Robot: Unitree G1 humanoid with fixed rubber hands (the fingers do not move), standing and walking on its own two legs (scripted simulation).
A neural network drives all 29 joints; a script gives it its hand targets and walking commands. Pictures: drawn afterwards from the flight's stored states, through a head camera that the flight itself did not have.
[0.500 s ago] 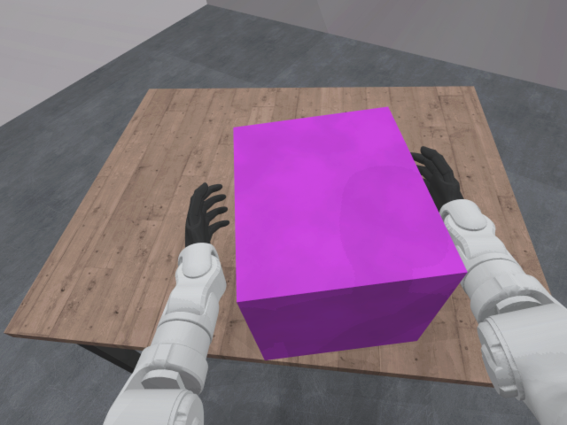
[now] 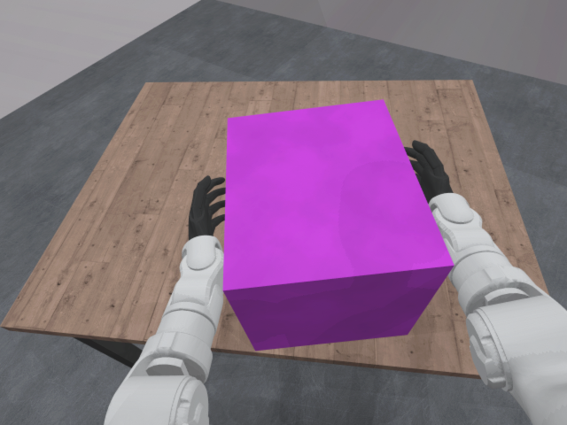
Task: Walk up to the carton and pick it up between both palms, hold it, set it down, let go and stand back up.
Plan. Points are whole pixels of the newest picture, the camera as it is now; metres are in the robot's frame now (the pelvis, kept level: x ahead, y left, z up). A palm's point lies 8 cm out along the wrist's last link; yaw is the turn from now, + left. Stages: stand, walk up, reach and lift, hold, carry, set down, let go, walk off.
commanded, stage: reach and lift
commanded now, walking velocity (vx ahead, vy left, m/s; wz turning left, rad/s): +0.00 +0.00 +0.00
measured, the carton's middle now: (318, 227) +0.43 +0.01 +0.01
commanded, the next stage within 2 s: none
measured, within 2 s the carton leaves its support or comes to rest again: leaves its support in 1.04 s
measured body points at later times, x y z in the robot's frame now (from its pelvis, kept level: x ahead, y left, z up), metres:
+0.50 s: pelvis +0.00 +0.00 +0.00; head +0.07 -0.02 +0.44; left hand +0.40 +0.19 +0.05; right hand +0.47 -0.15 +0.06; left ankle -0.04 +0.15 -0.73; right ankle +0.05 -0.07 -0.73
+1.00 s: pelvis +0.01 +0.01 +0.01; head +0.06 +0.02 +0.46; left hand +0.38 +0.20 +0.05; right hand +0.44 -0.14 +0.07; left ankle -0.04 +0.15 -0.73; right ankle +0.05 -0.07 -0.73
